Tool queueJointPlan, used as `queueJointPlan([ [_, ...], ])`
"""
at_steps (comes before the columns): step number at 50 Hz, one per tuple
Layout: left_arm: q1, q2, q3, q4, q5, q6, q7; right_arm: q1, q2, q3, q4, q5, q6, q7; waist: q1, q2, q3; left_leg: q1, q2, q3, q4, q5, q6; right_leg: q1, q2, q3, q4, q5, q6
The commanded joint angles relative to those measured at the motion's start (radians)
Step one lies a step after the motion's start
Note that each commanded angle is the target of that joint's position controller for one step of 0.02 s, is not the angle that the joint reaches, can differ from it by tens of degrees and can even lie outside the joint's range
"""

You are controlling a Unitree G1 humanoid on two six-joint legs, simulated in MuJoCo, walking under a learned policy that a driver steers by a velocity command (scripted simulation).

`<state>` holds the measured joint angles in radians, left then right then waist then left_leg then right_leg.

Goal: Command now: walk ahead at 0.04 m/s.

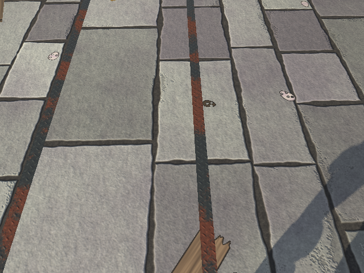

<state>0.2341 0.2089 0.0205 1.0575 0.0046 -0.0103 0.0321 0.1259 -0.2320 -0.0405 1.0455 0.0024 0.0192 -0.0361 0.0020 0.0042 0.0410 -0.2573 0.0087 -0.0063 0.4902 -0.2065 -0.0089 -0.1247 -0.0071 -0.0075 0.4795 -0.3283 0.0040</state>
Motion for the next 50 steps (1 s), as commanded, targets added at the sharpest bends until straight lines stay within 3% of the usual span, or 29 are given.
queueJointPlan([
  [1, 0.076, 0.095, 0.016, 0.001, -0.001, -0.003, 0.004, 0.016, -0.094, -0.016, -0.008, 0.000, -0.005, -0.004, 0.001, -0.017, -0.051, 0.124, 0.013, -0.009, -0.037, 0.118, 0.038, -0.095, -0.025, 0.018, -0.111, 0.109, -0.019],
  [4, 0.078, 0.153, 0.036, -0.009, -0.016, 0.000, 0.011, -0.003, -0.101, -0.022, -0.006, 0.008, -0.011, -0.003, 0.013, -0.090, 0.053, -0.035, -0.050, 0.055, 0.063, -0.308, 0.042, -0.151, -0.083, 0.124, -0.186, -0.366, -0.100],
  [6, 0.118, 0.209, 0.057, -0.008, -0.028, -0.018, 0.013, -0.053, -0.078, -0.018, -0.033, 0.014, -0.043, 0.010, 0.037, -0.180, 0.126, -0.175, -0.040, 0.078, 0.224, -0.238, 0.046, -0.124, -0.244, 0.337, -0.296, -0.502, -0.189],
  [8, 0.107, 0.195, 0.060, -0.012, -0.029, -0.041, 0.010, -0.059, -0.069, -0.018, -0.044, 0.025, -0.074, 0.028, 0.025, -0.178, 0.171, -0.252, 0.026, 0.031, 0.290, -0.223, 0.074, -0.101, -0.326, 0.414, -0.311, -0.408, -0.230],
  [10, 0.057, 0.175, 0.058, -0.029, -0.036, -0.051, 0.001, 0.008, -0.062, -0.021, -0.025, 0.035, -0.095, 0.041, -0.027, -0.151, 0.155, -0.139, 0.028, 0.050, 0.128, -0.217, 0.098, -0.116, -0.276, 0.308, -0.246, -0.277, -0.184],
  [12, -0.001, 0.166, 0.054, -0.057, -0.034, -0.053, -0.009, 0.203, -0.094, -0.046, 0.059, 0.026, -0.098, 0.042, -0.103, -0.081, 0.074, 0.208, -0.025, 0.062, 0.004, -0.077, 0.091, -0.271, -0.149, 0.147, -0.070, -0.060, -0.121],
  [13, -0.023, 0.111, 0.038, -0.082, -0.027, -0.060, -0.012, 0.332, -0.176, -0.070, 0.082, 0.021, -0.101, 0.037, -0.144, 0.139, 0.016, 0.354, 0.149, -0.237, -0.147, -0.179, 0.163, -0.408, -0.028, -0.005, 0.268, 0.044, -0.051],
  [14, -0.032, 0.074, 0.030, -0.123, -0.030, -0.077, -0.007, 0.445, -0.247, -0.078, 0.100, 0.017, -0.111, 0.052, -0.161, 0.340, -0.058, 0.464, 0.355, -0.681, -0.330, -0.285, 0.308, -0.587, 0.073, -0.004, 0.567, -0.218, -0.019],
  [15, -0.043, 0.117, 0.042, -0.127, -0.053, -0.089, -0.010, 0.358, -0.172, -0.048, 0.083, 0.005, -0.128, 0.053, -0.106, 0.191, -0.006, 0.414, 0.391, -0.708, -0.326, -0.331, 0.316, -0.669, 0.008, 0.102, 0.738, -0.225, -0.042],
  [16, -0.039, 0.121, 0.043, -0.122, -0.064, -0.099, -0.020, 0.281, -0.121, -0.033, 0.053, 0.007, -0.138, 0.054, -0.073, 0.125, 0.042, 0.370, 0.354, -0.581, -0.317, -0.300, 0.279, -0.704, -0.040, 0.114, 0.781, -0.125, -0.072],
  [17, -0.032, 0.120, 0.047, -0.112, -0.057, -0.105, -0.023, 0.232, -0.105, -0.024, 0.033, 0.006, -0.142, 0.058, -0.050, 0.077, 0.048, 0.339, 0.308, -0.464, -0.324, -0.234, 0.240, -0.695, -0.078, 0.096, 0.756, -0.026, -0.088],
  [19, -0.042, 0.134, 0.062, -0.109, -0.036, -0.102, -0.027, 0.218, -0.070, -0.006, 0.023, 0.000, -0.135, 0.059, -0.031, 0.061, 0.048, 0.290, 0.240, -0.287, -0.343, -0.025, 0.188, -0.634, -0.121, 0.069, 0.653, 0.098, -0.086],
  [21, -0.061, 0.104, 0.061, -0.115, -0.030, -0.090, -0.036, 0.272, -0.078, -0.002, 0.033, -0.003, -0.125, 0.048, -0.035, 0.073, 0.040, 0.281, 0.213, -0.197, -0.351, 0.148, 0.190, -0.609, -0.122, 0.032, 0.575, 0.138, -0.056],
  [26, -0.267, 0.057, 0.039, -0.197, -0.028, -0.080, -0.044, 0.310, -0.130, -0.007, 0.023, -0.006, -0.110, 0.020, -0.068, 0.063, 0.081, 0.215, 0.188, -0.090, -0.398, 0.228, 0.192, -0.580, -0.087, -0.017, 0.248, 0.305, -0.009],
  [29, -0.351, 0.066, 0.031, -0.226, -0.034, -0.081, -0.058, 0.358, -0.134, -0.012, 0.033, 0.003, -0.108, 0.017, -0.085, 0.072, 0.108, 0.213, 0.199, -0.057, -0.417, 0.213, 0.193, -0.525, -0.061, -0.039, 0.136, 0.372, -0.017],
  [32, -0.392, 0.084, 0.031, -0.256, -0.037, -0.087, -0.074, 0.368, -0.135, -0.021, 0.040, 0.013, -0.101, 0.015, -0.067, 0.071, 0.118, 0.308, 0.241, -0.042, -0.379, 0.290, 0.179, -0.522, -0.058, -0.021, 0.068, 0.353, -0.055],
  [34, -0.346, 0.123, 0.047, -0.259, -0.035, -0.094, -0.078, 0.349, -0.152, -0.030, 0.031, 0.013, -0.093, 0.016, -0.018, 0.084, 0.071, 0.351, 0.257, -0.051, -0.284, 0.522, 0.163, -0.417, -0.025, -0.025, 0.045, 0.293, -0.081],
  [35, -0.263, 0.155, 0.063, -0.243, -0.034, -0.096, -0.074, 0.330, -0.166, -0.036, 0.023, 0.011, -0.087, 0.017, 0.032, 0.109, 0.008, 0.354, 0.251, -0.048, -0.183, 0.711, 0.152, -0.294, 0.008, -0.044, 0.051, 0.264, -0.097],
  [36, -0.088, 0.198, 0.089, -0.192, -0.037, -0.095, -0.066, 0.308, -0.157, -0.032, 0.012, 0.006, -0.079, 0.018, 0.120, 0.109, -0.095, 0.300, 0.206, -0.023, 0.009, 0.798, 0.127, -0.071, 0.034, -0.058, 0.042, 0.263, -0.121],
  [37, 0.111, 0.261, 0.110, -0.151, -0.026, -0.093, -0.052, 0.294, -0.131, -0.018, -0.017, -0.006, -0.078, 0.022, 0.193, 0.062, -0.240, 0.074, 0.155, -0.007, 0.297, 0.570, 0.095, 0.264, -0.112, 0.098, 0.080, 0.219, -0.173],
  [38, 0.202, 0.337, 0.123, -0.123, -0.005, -0.089, -0.054, 0.438, 0.031, 0.022, -0.027, 0.004, -0.093, 0.030, 0.111, -0.213, -0.432, -0.293, -0.040, 0.008, 0.692, -0.130, 0.027, 0.600, -0.395, 0.596, -0.048, -0.056, -0.324],
  [39, 0.179, 0.243, 0.095, -0.127, -0.008, -0.091, -0.056, 0.390, -0.044, 0.004, -0.014, 0.033, -0.117, 0.033, 0.136, -0.203, -0.432, -0.380, -0.037, -0.142, 0.849, -0.344, 0.043, 0.539, -0.411, 0.770, -0.200, -0.164, -0.313],
  [40, 0.072, 0.191, 0.077, -0.139, -0.014, -0.097, -0.054, 0.290, -0.112, -0.019, -0.054, 0.059, -0.128, 0.031, 0.110, -0.174, -0.245, -0.462, 0.018, -0.125, 0.896, -0.282, 0.059, 0.386, -0.384, 0.601, -0.221, -0.146, -0.253],
  [41, -0.018, 0.152, 0.065, -0.156, -0.014, -0.104, -0.054, 0.235, -0.121, -0.023, -0.069, 0.057, -0.130, 0.022, 0.076, -0.099, -0.153, -0.434, 0.076, -0.101, 0.863, -0.185, 0.069, 0.220, -0.353, 0.452, -0.244, -0.044, -0.219],
  [42, -0.073, 0.122, 0.057, -0.154, -0.005, -0.113, -0.059, 0.212, -0.109, -0.032, -0.071, 0.042, -0.124, 0.013, 0.044, -0.061, -0.095, -0.380, 0.110, -0.095, 0.807, -0.121, 0.073, 0.078, -0.317, 0.335, -0.276, 0.059, -0.194],
  [43, -0.100, 0.097, 0.050, -0.147, 0.008, -0.119, -0.062, 0.244, -0.087, -0.038, -0.063, 0.035, -0.108, 0.011, 0.004, -0.077, -0.076, -0.309, 0.139, -0.106, 0.768, -0.082, 0.079, -0.008, -0.282, 0.237, -0.306, 0.110, -0.175],
  [45, -0.101, 0.089, 0.051, -0.128, 0.009, -0.122, -0.062, 0.273, -0.039, -0.039, -0.062, 0.040, -0.077, 0.012, -0.026, -0.092, -0.046, -0.262, 0.155, -0.102, 0.723, -0.076, 0.083, -0.089, -0.260, 0.132, -0.349, 0.158, -0.179],
  [48, -0.082, 0.129, 0.061, -0.112, 0.011, -0.125, -0.043, 0.182, -0.057, -0.051, -0.112, 0.032, -0.052, 0.009, -0.033, -0.069, 0.011, -0.370, 0.162, -0.110, 0.641, 0.025, 0.069, -0.102, -0.260, 0.036, -0.392, 0.208, -0.189],
  [50, -0.051, 0.147, 0.066, -0.105, 0.015, -0.120, -0.028, 0.124, -0.062, -0.055, -0.139, 0.024, -0.056, 0.019, -0.022, -0.050, 0.025, -0.436, 0.154, -0.118, 0.544, 0.131, 0.057, -0.060, -0.257, -0.012, -0.398, 0.247, -0.188],
])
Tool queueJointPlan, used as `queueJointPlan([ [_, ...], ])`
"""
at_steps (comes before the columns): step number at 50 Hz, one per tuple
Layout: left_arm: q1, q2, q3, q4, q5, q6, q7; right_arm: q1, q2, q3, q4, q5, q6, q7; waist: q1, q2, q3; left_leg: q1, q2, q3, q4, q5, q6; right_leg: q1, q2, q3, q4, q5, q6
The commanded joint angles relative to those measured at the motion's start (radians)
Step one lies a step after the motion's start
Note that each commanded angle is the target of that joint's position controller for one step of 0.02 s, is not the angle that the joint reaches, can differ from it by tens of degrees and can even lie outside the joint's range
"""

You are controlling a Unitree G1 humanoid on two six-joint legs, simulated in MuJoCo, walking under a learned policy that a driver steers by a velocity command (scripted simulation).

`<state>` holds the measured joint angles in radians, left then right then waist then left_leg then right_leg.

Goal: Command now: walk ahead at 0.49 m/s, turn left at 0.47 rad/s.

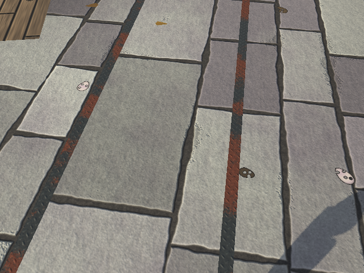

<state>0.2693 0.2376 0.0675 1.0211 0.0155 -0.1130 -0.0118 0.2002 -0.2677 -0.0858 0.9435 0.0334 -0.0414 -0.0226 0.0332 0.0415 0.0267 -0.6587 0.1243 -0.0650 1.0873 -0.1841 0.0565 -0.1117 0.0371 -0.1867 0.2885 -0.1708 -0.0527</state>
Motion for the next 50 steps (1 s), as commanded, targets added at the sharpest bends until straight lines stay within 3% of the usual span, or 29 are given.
queueJointPlan([
  [1, -0.074, 0.126, 0.020, -0.068, 0.005, -0.015, 0.022, 0.025, -0.025, -0.010, -0.047, -0.009, 0.000, 0.013, -0.048, -0.082, 0.041, -0.045, 0.033, -0.052, -0.109, 0.159, -0.013, -0.054, -0.297, 0.139, -0.206, 0.110, -0.126],
  [5, -0.010, 0.155, 0.025, -0.066, -0.005, -0.002, 0.039, -0.127, -0.004, 0.007, -0.104, -0.014, -0.010, 0.044, 0.004, -0.056, 0.072, -0.046, 0.015, 0.043, -0.312, 0.262, -0.015, 0.018, -0.294, 0.037, -0.205, 0.165, -0.107],
  [9, 0.070, 0.177, 0.035, -0.052, -0.021, 0.027, 0.039, -0.240, 0.000, 0.018, -0.175, -0.011, -0.010, 0.072, 0.039, -0.054, 0.098, -0.096, -0.009, 0.101, -0.419, 0.174, 0.010, 0.188, -0.334, -0.011, -0.127, 0.278, -0.097],
  [12, 0.039, 0.216, 0.048, -0.073, -0.032, 0.047, 0.042, -0.200, -0.046, -0.001, -0.206, -0.007, -0.005, 0.087, -0.018, -0.112, 0.029, 0.054, -0.092, 0.184, -0.439, 0.024, 0.058, 0.241, -0.344, -0.055, 0.043, 0.728, -0.067],
  [13, 0.024, 0.229, 0.052, -0.082, -0.034, 0.056, 0.044, -0.114, -0.080, -0.019, -0.195, -0.003, -0.003, 0.087, -0.072, -0.132, -0.026, 0.172, -0.137, 0.209, -0.438, -0.019, 0.083, 0.233, -0.337, -0.067, 0.178, 0.880, -0.055],
  [14, 0.000, 0.233, 0.050, -0.092, -0.039, 0.062, 0.045, 0.034, -0.132, -0.048, -0.163, 0.001, -0.003, 0.081, -0.158, -0.125, -0.105, 0.384, -0.184, 0.215, -0.504, 0.028, 0.119, 0.168, -0.306, -0.087, 0.379, 0.897, -0.026],
  [15, 0.001, 0.217, 0.042, -0.111, -0.027, 0.057, 0.047, 0.202, -0.221, -0.089, -0.122, 0.001, 0.005, 0.059, -0.226, -0.046, -0.199, 0.695, -0.119, 0.055, -0.548, 0.023, 0.172, -0.064, -0.267, -0.087, 0.676, 0.639, 0.025],
  [16, 0.091, 0.040, -0.009, -0.166, 0.009, 0.026, 0.027, 0.196, -0.329, -0.103, -0.119, 0.005, 0.001, 0.049, -0.095, 0.220, -0.273, 1.030, 0.148, -0.509, -0.621, -0.090, 0.357, -0.532, -0.057, -0.001, 1.036, -0.344, 0.089],
  [17, -0.011, 0.105, -0.004, -0.198, -0.041, -0.026, 0.012, 0.245, -0.265, -0.079, -0.148, -0.018, -0.011, 0.051, -0.151, 0.122, -0.403, 1.108, 0.225, -0.795, -0.799, -0.201, 0.405, -0.665, -0.005, 0.246, 1.161, -0.429, 0.072],
  [18, -0.122, 0.151, 0.009, -0.228, -0.077, -0.052, 0.004, 0.212, -0.196, -0.060, -0.141, -0.028, -0.024, 0.051, -0.169, 0.069, -0.264, 1.040, 0.196, -0.644, -0.819, -0.112, 0.339, -0.763, -0.061, 0.271, 1.142, -0.332, 0.037],
  [19, -0.128, 0.145, 0.006, -0.225, -0.066, -0.062, 0.008, 0.139, -0.154, -0.049, -0.155, -0.021, -0.034, 0.050, -0.124, -0.006, -0.185, 0.893, 0.153, -0.504, -0.807, -0.012, 0.298, -0.729, -0.111, 0.274, 1.054, -0.240, 0.020],
  [20, -0.118, 0.153, 0.015, -0.208, -0.037, -0.059, 0.016, 0.053, -0.116, -0.037, -0.178, -0.018, -0.036, 0.049, -0.074, -0.049, -0.128, 0.731, 0.110, -0.394, -0.815, 0.095, 0.268, -0.644, -0.145, 0.272, 0.961, -0.191, 0.026],
  [21, -0.092, 0.166, 0.025, -0.203, -0.027, -0.044, 0.017, 0.006, -0.092, -0.027, -0.197, -0.026, -0.039, 0.046, -0.037, -0.039, -0.109, 0.625, 0.082, -0.332, -0.835, 0.174, 0.257, -0.560, -0.168, 0.281, 0.905, -0.159, 0.035],
  [24, -0.102, 0.133, 0.025, -0.222, -0.007, -0.007, 0.019, 0.019, -0.127, -0.031, -0.202, -0.020, -0.042, 0.029, -0.008, -0.044, -0.066, 0.484, 0.050, -0.251, -0.876, 0.287, 0.257, -0.500, -0.164, 0.252, 0.756, -0.105, 0.083],
  [27, -0.227, 0.103, 0.012, -0.267, 0.000, 0.000, 0.021, 0.067, -0.161, -0.040, -0.196, -0.015, -0.039, 0.010, -0.044, -0.017, -0.024, 0.421, -0.007, -0.177, -0.882, 0.273, 0.221, -0.495, -0.124, 0.229, 0.511, 0.090, 0.113],
  [29, -0.266, 0.078, -0.002, -0.267, -0.007, -0.005, 0.009, 0.090, -0.139, -0.032, -0.185, -0.016, -0.036, 0.005, -0.074, 0.025, -0.023, 0.414, -0.040, -0.107, -0.880, 0.222, 0.180, -0.436, -0.100, 0.203, 0.342, 0.260, 0.104],
  [31, -0.315, 0.076, -0.008, -0.277, -0.019, -0.010, -0.004, 0.139, -0.129, -0.027, -0.159, -0.020, -0.041, 0.009, -0.112, 0.045, -0.009, 0.430, -0.017, -0.109, -0.892, 0.154, 0.164, -0.403, -0.092, 0.189, 0.280, 0.371, 0.088],
  [36, -0.377, 0.125, -0.005, -0.316, -0.030, -0.019, -0.029, 0.194, -0.149, -0.028, -0.117, -0.027, -0.034, 0.007, -0.123, 0.048, 0.026, 0.699, 0.096, -0.132, -0.815, 0.284, 0.142, -0.546, -0.094, 0.196, 0.219, 0.203, 0.000],
  [38, -0.302, 0.149, 0.005, -0.303, -0.032, -0.019, -0.038, 0.163, -0.166, -0.030, -0.121, -0.030, -0.026, 0.002, -0.075, 0.066, -0.015, 0.752, 0.099, -0.093, -0.731, 0.546, 0.113, -0.461, -0.059, 0.169, 0.214, 0.111, -0.038],
  [39, -0.205, 0.173, 0.019, -0.276, -0.031, -0.017, -0.038, 0.139, -0.172, -0.030, -0.127, -0.033, -0.020, 0.000, -0.020, 0.067, -0.081, 0.750, 0.073, -0.053, -0.619, 0.736, 0.096, -0.325, -0.019, 0.136, 0.205, 0.110, -0.062],
  [40, -0.058, 0.209, 0.037, -0.235, -0.026, -0.012, -0.035, 0.121, -0.162, -0.022, -0.139, -0.037, -0.015, -0.003, 0.050, 0.036, -0.177, 0.683, 0.027, -0.005, -0.433, 0.781, 0.068, -0.113, -0.022, 0.159, 0.213, 0.155, -0.096],
  [41, 0.082, 0.275, 0.053, -0.220, -0.022, -0.006, -0.033, 0.166, -0.126, -0.005, -0.163, -0.060, -0.019, -0.007, 0.068, -0.110, -0.304, 0.447, -0.046, 0.042, -0.118, 0.459, 0.025, 0.187, -0.198, 0.429, 0.236, 0.187, -0.181],
  [42, 0.128, 0.298, 0.059, -0.199, -0.030, 0.000, -0.043, 0.275, -0.033, 0.021, -0.162, -0.049, -0.043, 0.010, 0.011, -0.363, -0.374, 0.058, -0.214, 0.022, 0.176, -0.323, -0.044, 0.472, -0.368, 0.915, 0.086, -0.052, -0.332],
  [43, 0.115, 0.214, 0.039, -0.205, -0.049, 0.004, -0.042, 0.190, -0.119, 0.013, -0.172, -0.025, -0.066, 0.018, 0.057, -0.243, -0.312, -0.077, -0.165, -0.077, 0.256, -0.345, -0.027, 0.475, -0.353, 0.965, 0.010, -0.242, -0.291],
  [44, 0.045, 0.184, 0.030, -0.227, -0.042, 0.008, -0.035, 0.072, -0.150, 0.005, -0.208, -0.004, -0.082, 0.024, 0.062, -0.162, -0.173, -0.131, -0.123, -0.065, 0.237, -0.249, -0.017, 0.346, -0.325, 0.835, -0.007, -0.200, -0.251],
  [45, -0.002, 0.179, 0.026, -0.244, -0.028, 0.011, -0.032, 0.014, -0.142, 0.009, -0.222, -0.016, -0.093, 0.021, 0.042, -0.058, -0.108, -0.102, -0.090, -0.051, 0.180, -0.187, -0.014, 0.213, -0.288, 0.743, -0.020, -0.086, -0.235],
  [46, -0.031, 0.166, 0.022, -0.254, -0.023, 0.011, -0.028, 0.001, -0.138, 0.003, -0.229, -0.037, -0.097, 0.017, 0.010, -0.026, -0.074, -0.058, -0.064, -0.046, 0.103, -0.148, -0.023, 0.114, -0.261, 0.680, -0.032, 0.032, -0.232],
  [47, -0.042, 0.156, 0.016, -0.261, -0.016, 0.010, -0.024, 0.013, -0.132, 0.000, -0.235, -0.048, -0.092, 0.015, -0.019, -0.048, -0.079, 0.002, -0.047, -0.047, 0.051, -0.129, -0.031, 0.060, -0.234, 0.638, -0.047, 0.117, -0.231],
  [50, -0.025, 0.170, 0.021, -0.267, -0.028, 0.014, -0.010, 0.017, -0.102, 0.003, -0.249, -0.051, -0.070, 0.007, -0.041, -0.093, -0.065, 0.028, -0.041, -0.018, -0.090, -0.117, -0.072, -0.027, -0.203, 0.557, -0.075, 0.233, -0.239],
])
Over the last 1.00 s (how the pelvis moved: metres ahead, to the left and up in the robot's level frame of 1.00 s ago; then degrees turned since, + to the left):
0.41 -0.03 0.01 8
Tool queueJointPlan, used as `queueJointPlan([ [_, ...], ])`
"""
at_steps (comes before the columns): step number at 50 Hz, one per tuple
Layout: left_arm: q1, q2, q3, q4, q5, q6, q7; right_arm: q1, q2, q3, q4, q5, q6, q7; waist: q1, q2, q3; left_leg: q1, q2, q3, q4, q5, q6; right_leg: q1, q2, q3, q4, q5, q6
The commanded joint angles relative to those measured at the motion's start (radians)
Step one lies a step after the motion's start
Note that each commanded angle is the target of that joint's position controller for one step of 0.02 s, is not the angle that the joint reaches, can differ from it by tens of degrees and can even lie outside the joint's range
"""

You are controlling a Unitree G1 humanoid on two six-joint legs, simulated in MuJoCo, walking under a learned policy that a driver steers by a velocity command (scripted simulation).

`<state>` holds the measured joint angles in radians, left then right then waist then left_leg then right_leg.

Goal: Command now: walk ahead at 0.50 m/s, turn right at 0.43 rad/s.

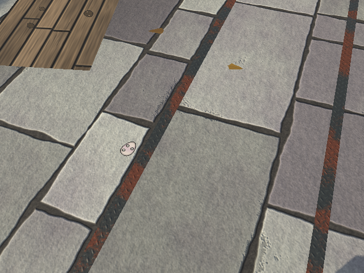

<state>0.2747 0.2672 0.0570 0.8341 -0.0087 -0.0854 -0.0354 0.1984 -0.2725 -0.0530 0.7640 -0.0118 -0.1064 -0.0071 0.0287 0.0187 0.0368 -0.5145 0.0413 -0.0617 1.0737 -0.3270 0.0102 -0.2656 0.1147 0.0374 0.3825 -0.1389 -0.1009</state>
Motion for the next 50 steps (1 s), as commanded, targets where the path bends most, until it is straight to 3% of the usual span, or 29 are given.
queueJointPlan([
  [1, -0.016, 0.156, 0.037, -0.079, -0.007, -0.012, 0.021, -0.011, -0.089, -0.026, -0.082, -0.006, 0.001, -0.012, -0.031, -0.069, -0.065, -0.124, 0.037, -0.011, -0.136, 0.068, -0.042, 0.104, -0.272, 0.310, -0.177, 0.219, -0.189],
  [3, 0.013, 0.176, 0.044, -0.076, -0.012, -0.005, 0.034, -0.087, -0.072, -0.019, -0.106, -0.006, 0.003, -0.013, -0.008, -0.069, -0.048, -0.108, 0.021, -0.004, -0.279, 0.206, -0.060, 0.065, -0.239, 0.267, -0.180, 0.213, -0.160],
  [6, 0.062, 0.173, 0.046, -0.070, -0.020, 0.012, 0.046, -0.186, -0.051, -0.011, -0.133, 0.002, -0.007, -0.002, 0.031, -0.094, -0.044, -0.015, -0.029, 0.009, -0.471, 0.387, -0.066, 0.022, -0.192, 0.230, -0.156, 0.182, -0.113],
  [9, 0.115, 0.164, 0.045, -0.060, -0.023, 0.027, 0.051, -0.258, -0.063, -0.012, -0.161, 0.016, -0.017, 0.011, 0.055, -0.105, -0.039, 0.019, -0.057, -0.003, -0.557, 0.403, -0.060, 0.067, -0.210, 0.290, -0.108, 0.133, -0.100],
  [12, 0.116, 0.167, 0.049, -0.068, -0.020, 0.040, 0.058, -0.256, -0.100, -0.025, -0.169, 0.021, -0.032, 0.021, 0.033, -0.126, -0.039, 0.053, -0.063, -0.026, -0.625, 0.304, -0.035, 0.155, -0.244, 0.383, -0.027, 0.118, -0.087],
  [14, 0.079, 0.153, 0.046, -0.087, -0.016, 0.044, 0.057, -0.129, -0.137, -0.044, -0.139, 0.019, -0.042, 0.015, -0.042, -0.142, -0.090, 0.239, -0.054, -0.009, -0.685, 0.291, 0.013, 0.141, -0.212, 0.383, 0.083, 0.205, -0.054],
  [15, 0.054, 0.111, 0.031, -0.109, -0.007, 0.039, 0.052, 0.008, -0.178, -0.059, -0.121, 0.002, -0.045, 0.007, -0.111, -0.108, -0.208, 0.478, 0.053, -0.087, -0.643, 0.286, 0.072, 0.051, -0.166, 0.330, 0.278, 0.188, -0.022],
  [16, 0.145, 0.045, 0.011, -0.131, -0.010, 0.030, 0.051, 0.149, -0.262, -0.080, -0.107, -0.015, -0.037, -0.002, -0.115, 0.087, -0.368, 0.847, 0.275, -0.396, -0.636, 0.217, 0.199, -0.229, -0.036, 0.192, 0.602, -0.093, 0.047],
  [17, 0.208, 0.068, 0.003, -0.147, -0.024, 0.024, 0.050, 0.188, -0.238, -0.078, -0.077, 0.007, -0.022, 0.007, -0.091, 0.310, -0.413, 0.929, 0.406, -0.715, -0.719, 0.012, 0.281, -0.452, -0.042, 0.139, 0.804, -0.471, 0.068],
  [18, 0.155, 0.160, 0.025, -0.132, -0.033, 0.027, 0.049, 0.133, -0.151, -0.056, -0.095, 0.016, -0.015, 0.006, -0.105, 0.168, -0.264, 0.805, 0.368, -0.633, -0.752, -0.118, 0.242, -0.526, -0.109, 0.154, 0.890, -0.406, 0.076],
  [19, 0.069, 0.178, 0.032, -0.146, -0.025, 0.034, 0.048, 0.088, -0.115, -0.044, -0.102, 0.012, -0.006, 0.004, -0.109, 0.082, -0.152, 0.672, 0.317, -0.478, -0.770, -0.077, 0.199, -0.528, -0.142, 0.115, 0.901, -0.320, 0.084],
  [20, 0.026, 0.163, 0.034, -0.160, -0.015, 0.038, 0.046, 0.045, -0.098, -0.036, -0.096, 0.007, -0.001, 0.006, -0.086, 0.045, -0.073, 0.546, 0.272, -0.372, -0.806, 0.019, 0.184, -0.506, -0.169, 0.096, 0.864, -0.261, 0.090],
  [21, 0.012, 0.150, 0.038, -0.168, -0.010, 0.042, 0.043, 0.018, -0.081, -0.029, -0.090, 0.002, -0.002, 0.006, -0.063, 0.062, -0.037, 0.467, 0.239, -0.295, -0.836, 0.089, 0.173, -0.478, -0.199, 0.093, 0.825, -0.221, 0.092],
  [22, 0.023, 0.128, 0.035, -0.172, -0.016, 0.048, 0.037, 0.004, -0.081, -0.028, -0.084, -0.002, -0.003, 0.008, -0.045, 0.085, -0.021, 0.407, 0.216, -0.232, -0.865, 0.129, 0.168, -0.441, -0.217, 0.082, 0.807, -0.199, 0.093],
  [24, 0.016, 0.092, 0.028, -0.188, -0.019, 0.057, 0.032, 0.003, -0.094, -0.035, -0.070, 0.005, -0.013, 0.011, -0.035, 0.088, -0.019, 0.369, 0.209, -0.145, -0.907, 0.207, 0.185, -0.434, -0.233, 0.064, 0.774, -0.159, 0.104],
  [27, -0.034, 0.081, 0.023, -0.217, -0.012, 0.059, 0.028, 0.013, -0.132, -0.049, -0.045, 0.004, -0.017, 0.009, -0.037, 0.053, -0.018, 0.390, 0.219, -0.045, -0.929, 0.330, 0.201, -0.473, -0.246, 0.065, 0.668, -0.045, 0.122],
  [31, -0.143, 0.063, 0.011, -0.242, -0.013, 0.045, 0.005, 0.032, -0.161, -0.053, -0.020, 0.009, -0.005, 0.004, -0.076, 0.035, -0.001, 0.421, 0.186, 0.104, -0.921, 0.403, 0.162, -0.425, -0.227, 0.011, 0.433, 0.159, 0.109],
  [36, -0.271, 0.068, 0.009, -0.308, -0.017, 0.044, -0.023, 0.103, -0.207, -0.065, 0.019, 0.032, 0.022, 0.002, -0.110, 0.039, 0.035, 0.553, 0.234, 0.168, -0.872, 0.478, 0.129, -0.415, -0.195, -0.057, 0.276, 0.093, 0.061],
  [38, -0.246, 0.095, 0.023, -0.319, -0.012, 0.048, -0.027, 0.100, -0.234, -0.073, 0.020, 0.039, 0.036, -0.003, -0.075, 0.067, 0.003, 0.595, 0.240, 0.207, -0.765, 0.763, 0.107, -0.329, -0.143, -0.108, 0.251, -0.016, 0.023],
  [39, -0.182, 0.123, 0.039, -0.310, -0.010, 0.052, -0.026, 0.098, -0.250, -0.078, 0.019, 0.042, 0.043, -0.008, -0.032, 0.084, -0.045, 0.599, 0.234, 0.230, -0.651, 0.933, 0.094, -0.228, -0.101, -0.138, 0.242, -0.061, -0.002],
  [40, -0.035, 0.166, 0.066, -0.275, -0.012, 0.055, -0.019, 0.087, -0.246, -0.074, 0.016, 0.044, 0.051, -0.013, 0.055, 0.069, -0.122, 0.544, 0.206, 0.264, -0.460, 0.997, 0.068, -0.023, -0.056, -0.154, 0.180, -0.012, -0.037],
  [41, 0.146, 0.236, 0.101, -0.231, -0.014, 0.064, -0.001, 0.100, -0.212, -0.059, 0.002, 0.029, 0.047, -0.018, 0.135, 0.006, -0.217, 0.325, 0.171, 0.270, -0.184, 0.795, 0.026, 0.294, -0.102, -0.037, 0.167, 0.029, -0.086],
  [42, 0.134, 0.369, 0.119, -0.232, -0.024, 0.059, 0.010, 0.202, -0.060, -0.007, -0.062, -0.018, 0.022, -0.001, 0.016, -0.290, -0.306, -0.160, -0.015, 0.222, 0.195, -0.176, -0.039, 0.666, -0.386, 0.520, 0.122, -0.056, -0.273],
  [43, 0.184, 0.296, 0.095, -0.264, -0.018, 0.046, 0.007, 0.112, -0.127, -0.011, -0.073, 0.013, -0.018, 0.014, 0.094, -0.198, -0.470, -0.278, -0.058, -0.017, 0.330, -0.279, -0.032, 0.732, -0.463, 0.811, -0.044, -0.214, -0.334],
  [44, 0.156, 0.229, 0.074, -0.242, -0.006, 0.034, 0.004, 0.017, -0.181, -0.026, -0.093, 0.056, -0.034, 0.023, 0.111, -0.135, -0.324, -0.355, -0.004, -0.029, 0.322, -0.177, -0.012, 0.642, -0.435, 0.650, -0.067, -0.155, -0.271],
  [45, 0.098, 0.198, 0.063, -0.241, -0.008, 0.028, 0.005, 0.003, -0.165, -0.017, -0.096, 0.051, -0.041, 0.020, 0.069, -0.075, -0.225, -0.326, 0.039, -0.016, 0.237, -0.089, -0.001, 0.488, -0.395, 0.522, -0.067, -0.074, -0.234],
  [46, 0.022, 0.161, 0.049, -0.250, -0.005, 0.027, 0.008, 0.003, -0.164, -0.019, -0.081, 0.026, -0.037, 0.013, 0.025, -0.037, -0.157, -0.259, 0.075, -0.008, 0.154, -0.039, -0.009, 0.336, -0.362, 0.420, -0.073, 0.046, -0.206],
  [48, -0.046, 0.129, 0.034, -0.263, 0.014, 0.023, 0.012, 0.044, -0.166, -0.026, -0.066, 0.013, -0.012, 0.014, -0.037, -0.067, -0.117, -0.124, 0.103, -0.008, 0.080, 0.006, -0.023, 0.154, -0.322, 0.324, -0.122, 0.190, -0.196],
  [50, -0.043, 0.144, 0.036, -0.241, 0.010, 0.012, 0.016, 0.057, -0.132, -0.019, -0.057, 0.007, 0.008, 0.013, -0.051, -0.062, -0.096, -0.096, 0.100, 0.014, 0.008, 0.044, -0.048, 0.076, -0.311, 0.252, -0.158, 0.270, -0.203],
])
Over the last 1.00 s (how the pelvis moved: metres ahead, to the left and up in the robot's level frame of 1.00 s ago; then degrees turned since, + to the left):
0.60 0.11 0.00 13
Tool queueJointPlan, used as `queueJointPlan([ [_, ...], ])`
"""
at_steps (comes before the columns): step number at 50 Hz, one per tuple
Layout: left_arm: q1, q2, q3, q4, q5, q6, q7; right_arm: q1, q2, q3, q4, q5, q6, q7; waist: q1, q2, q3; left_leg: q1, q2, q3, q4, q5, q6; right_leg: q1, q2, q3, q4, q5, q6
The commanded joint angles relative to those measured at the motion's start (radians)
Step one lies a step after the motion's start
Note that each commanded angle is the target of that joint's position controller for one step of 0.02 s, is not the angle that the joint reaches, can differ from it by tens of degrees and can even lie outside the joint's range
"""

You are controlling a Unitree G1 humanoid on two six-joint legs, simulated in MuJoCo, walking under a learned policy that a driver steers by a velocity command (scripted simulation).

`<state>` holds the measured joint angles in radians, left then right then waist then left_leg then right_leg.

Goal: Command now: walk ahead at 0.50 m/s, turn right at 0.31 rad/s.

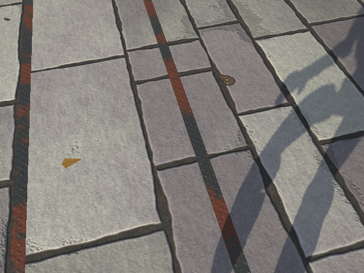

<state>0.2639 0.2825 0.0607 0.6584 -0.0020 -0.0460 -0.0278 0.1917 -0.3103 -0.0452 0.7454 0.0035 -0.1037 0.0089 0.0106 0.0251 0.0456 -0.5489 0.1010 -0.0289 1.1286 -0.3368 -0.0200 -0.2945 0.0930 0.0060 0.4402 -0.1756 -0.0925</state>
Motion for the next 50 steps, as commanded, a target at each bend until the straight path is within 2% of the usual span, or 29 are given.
queueJointPlan([
  [1, -0.023, 0.141, 0.035, -0.053, 0.002, -0.031, 0.013, 0.039, -0.079, -0.021, -0.046, -0.012, 0.011, -0.005, -0.029, -0.066, -0.085, -0.073, 0.040, -0.014, -0.096, 0.101, -0.029, 0.084, -0.281, 0.249, -0.233, 0.323, -0.209],
  [6, 0.034, 0.155, 0.036, -0.001, -0.007, -0.030, 0.027, -0.125, -0.038, -0.001, -0.077, -0.005, 0.005, 0.008, 0.038, -0.078, -0.029, -0.031, -0.002, 0.009, -0.442, 0.438, -0.030, 0.073, -0.221, 0.131, -0.251, 0.216, -0.139],
  [9, 0.094, 0.169, 0.039, 0.037, -0.015, -0.028, 0.024, -0.201, -0.046, -0.002, -0.101, 0.009, -0.002, 0.022, 0.072, -0.085, 0.001, -0.031, -0.025, 0.007, -0.541, 0.467, -0.010, 0.138, -0.260, 0.162, -0.239, 0.142, -0.132],
  [11, 0.115, 0.172, 0.042, 0.056, -0.017, -0.021, 0.025, -0.224, -0.061, -0.007, -0.117, 0.008, -0.006, 0.031, 0.073, -0.092, 0.010, -0.062, -0.034, 0.000, -0.587, 0.404, 0.017, 0.223, -0.297, 0.189, -0.198, 0.169, -0.123],
  [14, 0.112, 0.182, 0.047, 0.072, -0.016, -0.008, 0.031, -0.167, -0.084, -0.018, -0.112, 0.005, -0.011, 0.037, 0.031, -0.122, -0.013, 0.015, -0.061, 0.022, -0.629, 0.284, 0.063, 0.302, -0.321, 0.205, -0.114, 0.328, -0.090],
  [15, 0.095, 0.179, 0.044, 0.071, -0.016, -0.003, 0.033, -0.082, -0.105, -0.032, -0.089, 0.001, -0.013, 0.033, -0.020, -0.117, -0.064, 0.142, -0.093, 0.055, -0.658, 0.281, 0.087, 0.300, -0.285, 0.175, -0.012, 0.487, -0.068],
  [16, 0.097, 0.150, 0.031, 0.065, -0.006, -0.001, 0.035, 0.060, -0.151, -0.052, -0.056, -0.005, -0.014, 0.026, -0.083, -0.093, -0.177, 0.370, -0.057, 0.028, -0.627, 0.331, 0.128, 0.228, -0.229, 0.128, 0.176, 0.516, -0.036],
  [17, 0.182, 0.076, 0.005, 0.038, 0.003, -0.011, 0.034, 0.194, -0.241, -0.072, -0.044, -0.024, -0.013, 0.020, -0.091, 0.070, -0.353, 0.761, 0.173, -0.291, -0.599, 0.306, 0.254, -0.084, -0.118, 0.073, 0.534, 0.228, 0.029],
  [18, 0.237, 0.040, -0.008, 0.048, -0.007, -0.028, 0.031, 0.268, -0.229, -0.073, -0.011, -0.008, -0.004, 0.029, -0.092, 0.279, -0.445, 0.933, 0.287, -0.672, -0.763, 0.063, 0.344, -0.336, -0.005, 0.105, 0.768, -0.401, 0.068],
  [19, 0.141, 0.137, 0.013, 0.039, -0.027, -0.035, 0.025, 0.246, -0.154, -0.050, -0.013, 0.013, -0.001, 0.027, -0.121, 0.167, -0.330, 0.873, 0.266, -0.647, -0.814, -0.119, 0.299, -0.456, -0.063, 0.157, 0.859, -0.389, 0.061],
  [20, 0.049, 0.157, 0.018, 0.013, -0.034, -0.040, 0.023, 0.172, -0.129, -0.041, -0.023, 0.010, 0.006, 0.022, -0.109, 0.097, -0.200, 0.735, 0.237, -0.520, -0.836, -0.109, 0.261, -0.494, -0.115, 0.115, 0.846, -0.294, 0.055],
  [21, -0.001, 0.149, 0.016, 0.002, -0.021, -0.041, 0.025, 0.111, -0.112, -0.033, -0.032, -0.001, 0.010, 0.020, -0.085, 0.041, -0.117, 0.597, 0.198, -0.423, -0.861, -0.016, 0.250, -0.471, -0.154, 0.084, 0.794, -0.216, 0.056],
  [22, -0.004, 0.138, 0.019, 0.002, -0.011, -0.038, 0.026, 0.074, -0.092, -0.026, -0.038, -0.012, 0.009, 0.021, -0.054, 0.043, -0.075, 0.497, 0.166, -0.357, -0.890, 0.072, 0.246, -0.426, -0.186, 0.083, 0.737, -0.161, 0.060],
  [23, 0.022, 0.122, 0.019, 0.010, -0.010, -0.031, 0.026, 0.055, -0.079, -0.021, -0.040, -0.018, 0.006, 0.021, -0.026, 0.066, -0.073, 0.439, 0.143, -0.314, -0.915, 0.133, 0.245, -0.369, -0.203, 0.083, 0.709, -0.130, 0.065],
  [26, 0.038, 0.082, 0.012, 0.019, -0.006, -0.014, 0.030, 0.054, -0.094, -0.026, -0.022, -0.006, -0.006, 0.018, -0.002, 0.066, -0.060, 0.376, 0.124, -0.210, -0.969, 0.271, 0.267, -0.348, -0.217, 0.062, 0.624, -0.078, 0.091],
  [29, -0.052, 0.063, 0.004, -0.004, 0.001, -0.018, 0.031, 0.080, -0.117, -0.033, 0.001, -0.002, -0.001, 0.008, -0.022, 0.037, -0.034, 0.392, 0.107, -0.128, -0.994, 0.360, 0.259, -0.388, -0.226, 0.052, 0.457, 0.075, 0.113],
  [33, -0.184, 0.036, -0.008, -0.030, -0.006, -0.034, 0.014, 0.137, -0.136, -0.037, 0.031, 0.009, 0.012, -0.001, -0.074, 0.034, -0.008, 0.412, 0.075, -0.045, -0.991, 0.371, 0.223, -0.330, -0.189, 0.012, 0.218, 0.253, 0.113],
  [36, -0.262, 0.041, -0.008, -0.057, -0.015, -0.042, -0.001, 0.189, -0.147, -0.040, 0.062, 0.016, 0.026, -0.002, -0.101, 0.036, 0.013, 0.487, 0.112, -0.059, -0.964, 0.360, 0.220, -0.333, -0.169, 0.008, 0.134, 0.254, 0.099],
  [38, -0.284, 0.053, -0.005, -0.071, -0.016, -0.047, -0.012, 0.198, -0.155, -0.045, 0.076, 0.019, 0.038, -0.006, -0.093, 0.045, 0.021, 0.553, 0.144, -0.073, -0.928, 0.397, 0.208, -0.342, -0.161, 0.014, 0.095, 0.191, 0.075],
  [40, -0.248, 0.075, 0.004, -0.067, -0.013, -0.050, -0.017, 0.185, -0.168, -0.051, 0.082, 0.021, 0.048, -0.012, -0.059, 0.058, -0.002, 0.599, 0.160, -0.076, -0.867, 0.510, 0.189, -0.278, -0.143, 0.002, 0.067, 0.118, 0.047],
  [41, -0.178, 0.095, 0.015, -0.049, -0.009, -0.051, -0.015, 0.164, -0.175, -0.053, 0.080, 0.023, 0.053, -0.015, -0.012, 0.063, -0.045, 0.598, 0.142, -0.054, -0.782, 0.661, 0.172, -0.168, -0.114, -0.026, 0.041, 0.107, 0.027],
  [42, -0.038, 0.137, 0.039, -0.005, -0.004, -0.050, -0.008, 0.158, -0.155, -0.045, 0.079, 0.019, 0.057, -0.017, 0.055, 0.045, -0.138, 0.556, 0.092, -0.013, -0.615, 0.759, 0.146, 0.038, -0.094, -0.046, 0.029, 0.126, -0.003],
  [43, 0.140, 0.206, 0.060, 0.029, 0.005, -0.046, 0.003, 0.163, -0.104, -0.022, 0.055, -0.003, 0.055, -0.020, 0.121, -0.043, -0.290, 0.372, 0.037, 0.030, -0.327, 0.550, 0.108, 0.342, -0.246, 0.116, 0.077, 0.174, -0.065],
  [44, 0.191, 0.293, 0.077, 0.048, 0.007, -0.041, 0.003, 0.291, 0.012, 0.014, 0.035, -0.005, 0.033, -0.011, 0.056, -0.312, -0.409, -0.042, -0.150, 0.037, 0.033, -0.090, 0.041, 0.683, -0.471, 0.592, -0.012, -0.024, -0.232],
  [45, 0.205, 0.194, 0.053, 0.045, -0.008, -0.039, 0.003, 0.238, -0.077, -0.004, 0.052, 0.012, 0.012, -0.003, 0.103, -0.249, -0.419, -0.171, -0.126, -0.092, 0.157, -0.243, 0.045, 0.688, -0.475, 0.717, -0.107, -0.172, -0.230],
  [46, 0.136, 0.160, 0.038, 0.040, -0.008, -0.040, 0.006, 0.141, -0.131, -0.020, 0.019, 0.036, -0.001, 0.004, 0.099, -0.191, -0.264, -0.240, -0.076, -0.081, 0.180, -0.170, 0.056, 0.570, -0.443, 0.573, -0.128, -0.159, -0.187],
  [47, 0.073, 0.143, 0.031, 0.032, -0.003, -0.038, 0.008, 0.080, -0.123, -0.017, 0.005, 0.032, -0.006, 0.002, 0.074, -0.113, -0.183, -0.222, -0.027, -0.051, 0.138, -0.080, 0.058, 0.435, -0.403, 0.460, -0.145, -0.074, -0.164],
  [48, 0.022, 0.118, 0.023, 0.031, 0.003, -0.039, 0.005, 0.051, -0.115, -0.020, 0.000, 0.015, -0.004, 0.000, 0.045, -0.081, -0.118, -0.189, 0.001, -0.041, 0.075, -0.023, 0.051, 0.314, -0.369, 0.383, -0.176, 0.023, -0.155],
  [50, -0.019, 0.092, 0.016, 0.031, 0.011, -0.048, 0.002, 0.093, -0.089, -0.021, 0.013, 0.011, 0.016, 0.000, -0.010, -0.112, -0.099, -0.084, 0.032, -0.048, 0.011, 0.036, 0.038, 0.190, -0.331, 0.300, -0.233, 0.116, -0.152],
])
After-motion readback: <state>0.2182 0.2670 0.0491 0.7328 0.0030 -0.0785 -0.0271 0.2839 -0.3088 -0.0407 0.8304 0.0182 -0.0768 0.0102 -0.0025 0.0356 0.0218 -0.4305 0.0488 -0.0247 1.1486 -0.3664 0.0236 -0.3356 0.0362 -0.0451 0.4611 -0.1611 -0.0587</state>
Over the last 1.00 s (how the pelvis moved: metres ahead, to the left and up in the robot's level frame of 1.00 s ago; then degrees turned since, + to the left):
0.51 -0.13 0.00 -34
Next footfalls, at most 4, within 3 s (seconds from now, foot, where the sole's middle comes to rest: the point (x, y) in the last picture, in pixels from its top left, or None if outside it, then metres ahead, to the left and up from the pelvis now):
0.32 left None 0.37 0.16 -0.78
0.86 right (221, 220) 0.65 -0.10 -0.78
1.38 left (163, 157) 0.94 0.14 -0.78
1.92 right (217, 108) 1.23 -0.11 -0.78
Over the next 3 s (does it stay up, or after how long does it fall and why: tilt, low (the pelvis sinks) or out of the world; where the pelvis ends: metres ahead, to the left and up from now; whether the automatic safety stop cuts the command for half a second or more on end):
stays up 1.39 0.02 -0.02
